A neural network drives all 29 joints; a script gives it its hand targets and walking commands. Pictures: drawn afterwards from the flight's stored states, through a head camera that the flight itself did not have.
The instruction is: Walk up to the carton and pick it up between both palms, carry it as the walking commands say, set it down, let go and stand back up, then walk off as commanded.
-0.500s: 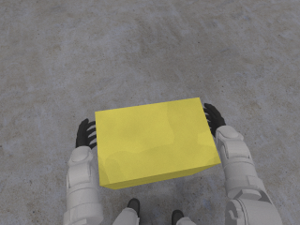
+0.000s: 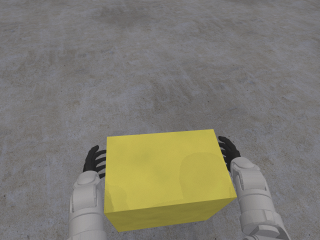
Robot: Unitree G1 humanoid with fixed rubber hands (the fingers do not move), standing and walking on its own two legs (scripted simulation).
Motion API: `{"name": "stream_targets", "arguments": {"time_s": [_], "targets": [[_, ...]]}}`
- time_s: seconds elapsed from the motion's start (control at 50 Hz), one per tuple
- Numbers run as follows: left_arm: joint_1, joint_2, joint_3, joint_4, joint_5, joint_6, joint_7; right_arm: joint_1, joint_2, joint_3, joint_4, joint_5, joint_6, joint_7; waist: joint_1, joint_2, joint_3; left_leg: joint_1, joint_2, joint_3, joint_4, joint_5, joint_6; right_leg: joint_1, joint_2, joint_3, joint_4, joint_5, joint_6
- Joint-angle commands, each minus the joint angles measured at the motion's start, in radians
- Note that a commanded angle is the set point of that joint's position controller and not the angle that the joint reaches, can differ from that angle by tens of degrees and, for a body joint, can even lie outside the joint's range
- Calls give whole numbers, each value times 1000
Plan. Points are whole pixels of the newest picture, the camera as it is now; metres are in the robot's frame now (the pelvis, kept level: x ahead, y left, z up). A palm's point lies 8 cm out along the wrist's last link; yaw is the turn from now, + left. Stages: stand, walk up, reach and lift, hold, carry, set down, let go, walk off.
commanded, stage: reach and lift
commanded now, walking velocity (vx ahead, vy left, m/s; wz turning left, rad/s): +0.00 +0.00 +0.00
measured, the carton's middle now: (162, 183) +0.29 +0.04 -0.08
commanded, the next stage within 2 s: none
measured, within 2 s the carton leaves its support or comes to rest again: neither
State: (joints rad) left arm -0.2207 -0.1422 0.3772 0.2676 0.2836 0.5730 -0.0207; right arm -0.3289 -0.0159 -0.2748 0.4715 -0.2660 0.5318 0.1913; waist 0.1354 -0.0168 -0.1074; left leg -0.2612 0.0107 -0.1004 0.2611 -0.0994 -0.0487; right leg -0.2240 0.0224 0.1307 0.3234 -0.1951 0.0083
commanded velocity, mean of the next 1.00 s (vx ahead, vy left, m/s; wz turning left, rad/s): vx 0.00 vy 0.00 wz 0.00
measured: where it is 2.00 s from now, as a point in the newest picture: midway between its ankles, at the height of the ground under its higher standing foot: outside the picture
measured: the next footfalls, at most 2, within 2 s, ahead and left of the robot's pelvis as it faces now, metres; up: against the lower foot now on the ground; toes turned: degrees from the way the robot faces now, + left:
none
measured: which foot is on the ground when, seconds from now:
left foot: down 0.00-1.00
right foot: down 0.00-1.00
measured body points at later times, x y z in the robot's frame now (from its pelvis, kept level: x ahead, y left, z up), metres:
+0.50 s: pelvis -0.01 -0.01 +0.00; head -0.03 -0.01 +0.45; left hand +0.25 +0.22 +0.04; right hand +0.32 -0.15 +0.04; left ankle +0.02 +0.15 -0.75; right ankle -0.02 -0.13 -0.75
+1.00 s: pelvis -0.01 +0.00 +0.00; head -0.02 +0.00 +0.45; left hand +0.27 +0.21 +0.04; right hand +0.30 -0.17 +0.03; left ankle +0.02 +0.15 -0.75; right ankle -0.02 -0.13 -0.75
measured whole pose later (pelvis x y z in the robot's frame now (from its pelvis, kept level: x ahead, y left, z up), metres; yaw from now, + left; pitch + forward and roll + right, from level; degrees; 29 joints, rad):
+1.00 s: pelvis -0.01 +0.00 +0.00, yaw +3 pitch -3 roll +0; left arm -0.18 -0.14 0.30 0.08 0.27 0.73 -0.04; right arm -0.23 0.00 -0.25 0.20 -0.25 0.70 0.20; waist 0.02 0.00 0.02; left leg -0.08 0.01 -0.14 0.19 -0.07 -0.04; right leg 0.00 0.01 0.08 0.21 -0.16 0.01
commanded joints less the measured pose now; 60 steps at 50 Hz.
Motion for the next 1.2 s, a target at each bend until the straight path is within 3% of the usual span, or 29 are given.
{"name": "stream_targets", "arguments": {"time_s": [0.0, 0.04, 0.1, 0.12, 0.16, 0.18, 0.2, 0.22, 0.3, 0.36, 0.4, 0.42, 0.48, 0.56, 0.6, 0.68, 0.7, 0.72, 0.78, 0.8, 0.82, 0.84, 0.86, 0.92, 0.96, 1.06, 1.1, 1.14, 1.18], "targets": [[-525, -747, -536, -3, -194, 57, -252, -519, 846, 498, -42, 178, 0, 213, 44, 19, -107, 236, -124, 113, -16, 85, -1, -3, 109, -119, -79, -4, -19], [-492, -783, -521, 55, -194, 74, -256, -517, 848, 460, -27, 171, 9, 212, 20, 16, -98, 202, -126, 118, -4, 82, 6, 26, 106, -120, -74, 19, -12], [-534, -778, -627, -174, -254, 75, -263, -463, 947, 556, -130, 214, 30, 201, 29, -5, -265, 295, -137, 109, 3, 333, 5, 143, 113, -116, -70, 274, 0], [-522, -793, -653, -172, -278, 89, -258, -482, 921, 583, -223, 209, 27, 184, -6, -14, -322, 342, -138, 98, -3, 358, -4, 208, 105, -102, -76, 329, 1], [-463, -763, -629, -115, -262, 119, -262, -492, 864, 572, -253, 198, 52, 175, -21, -50, -254, 330, -137, 110, -44, 289, 6, 246, 103, -108, -104, 280, 8], [-476, -737, -621, -86, -234, 127, -263, -395, 813, 480, -136, 150, 78, 169, -74, 18, -65, 261, -133, 109, -45, 170, 3, 140, 79, -96, -114, 187, -2], [-457, -749, -652, -166, -254, 132, -261, -422, 881, 553, -204, 189, 75, 172, -21, 7, -177, 317, -130, 103, -40, 234, 2, 206, 91, -110, -115, 217, 2], [-458, -757, -659, -139, -258, 128, -272, -412, 858, 550, -214, 165, 83, 167, -67, -40, -149, 315, -132, 102, -48, 227, 7, 180, 91, -112, -122, 243, 9], [-507, -742, -659, -200, -258, 158, -258, -431, 859, 548, -252, 206, 107, 166, -55, 50, -64, 259, -132, 96, -49, 149, 8, 195, 85, -101, -121, 162, -7], [-415, -734, -630, -138, -237, 166, -262, -490, 874, 594, -290, 223, 122, 164, -35, -38, -117, 296, -129, 80, -60, 160, 25, 215, 81, -110, -134, 172, 17], [-435, -771, -663, -178, -255, 185, -254, -475, 862, 597, -318, 241, 121, 174, -38, 63, -111, 280, -136, 84, -64, 145, 3, 251, 87, -114, -137, 143, -3], [-391, -732, -628, -171, -232, 188, -256, -454, 855, 603, -310, 240, 132, 177, -18, -7, -102, 274, -130, 66, -70, 153, 13, 260, 89, -120, -140, 143, 2], [-449, -756, -662, -179, -259, 181, -250, -468, 843, 586, -295, 242, 126, 181, -57, 5, -39, 279, -129, 88, -71, 127, 7, 192, 92, -116, -145, 124, 0], [-385, -749, -661, -213, -256, 184, -241, -431, 842, 625, -366, 247, 132, 182, -39, 14, -106, 312, -135, 72, -72, 229, 7, 261, 100, -103, -145, 218, -1], [-406, -743, -673, -210, -269, 183, -237, -415, 808, 588, -339, 220, 131, 172, -95, 1, -84, 351, -126, 67, -72, 254, 0, 198, 104, -100, -148, 211, -1], [-392, -759, -681, -183, -266, 180, -251, -398, 809, 575, -341, 217, 127, 171, -111, 19, -72, 304, -134, 78, -82, 178, 4, 231, 100, -103, -155, 192, -1], [-355, -723, -649, -183, -232, 178, -241, -391, 821, 589, -341, 231, 129, 175, -58, 43, -61, 315, -135, 71, -82, 198, 6, 223, 98, -101, -155, 195, -1], [-352, -752, -696, -224, -261, 174, -239, -355, 824, 610, -378, 236, 125, 169, -86, 65, -62, 320, -137, 63, -70, 253, -1, 237, 98, -86, -152, 240, -7], [-441, -737, -688, -223, -279, 156, -246, -395, 839, 601, -337, 220, 127, 169, -101, -43, -113, 318, -123, 53, -78, 171, 15, 227, 102, -101, -150, 196, 2], [-401, -750, -691, -212, -267, 162, -243, -379, 811, 590, -360, 220, 120, 167, -114, 35, -82, 315, -134, 69, -72, 208, 2, 220, 102, -104, -148, 222, -2], [-389, -732, -703, -246, -281, 152, -245, -384, 821, 629, -385, 234, 125, 171, -89, -39, -120, 304, -127, 62, -79, 203, 10, 253, 111, -115, -149, 216, 11], [-403, -712, -690, -230, -253, 160, -244, -335, 807, 579, -345, 215, 125, 163, -125, 64, -55, 282, -143, 72, -71, 163, 5, 234, 89, -93, -155, 219, -7], [-403, -713, -686, -217, -266, 158, -244, -341, 796, 573, -328, 208, 131, 162, -127, 3, -41, 305, -134, 67, -78, 110, 13, 193, 91, -98, -156, 162, -1], [-443, -720, -685, -208, -249, 147, -248, -382, 803, 586, -335, 225, 122, 173, -105, 42, -83, 273, -133, 66, -80, 69, 11, 218, 91, -105, -145, 128, -6], [-421, -753, -689, -189, -271, 144, -248, -411, 790, 617, -397, 225, 121, 166, -130, -79, -110, 311, -127, 54, -64, 146, 23, 199, 94, -97, -143, 203, 1], [-319, -739, -689, -201, -256, 156, -247, -300, 816, 621, -371, 236, 142, 161, -102, 28, -116, 328, -140, 71, -77, 258, 7, 245, 92, -100, -150, 296, 10], [-301, -709, -665, -213, -245, 153, -244, -313, 792, 625, -406, 223, 137, 159, -87, -21, -109, 334, -135, 66, -82, 286, 10, 244, 107, -100, -160, 286, 12], [-347, -734, -692, -238, -254, 158, -244, -255, 809, 579, -359, 217, 142, 156, -127, 65, -69, 332, -141, 72, -74, 277, -3, 223, 93, -87, -159, 300, -1], [-361, -733, -694, -238, -263, 150, -256, -295, 787, 593, -390, 210, 140, 149, -149, 25, -82, 319, -137, 67, -75, 182, 13, 228, 91, -91, -157, 251, 1]]}}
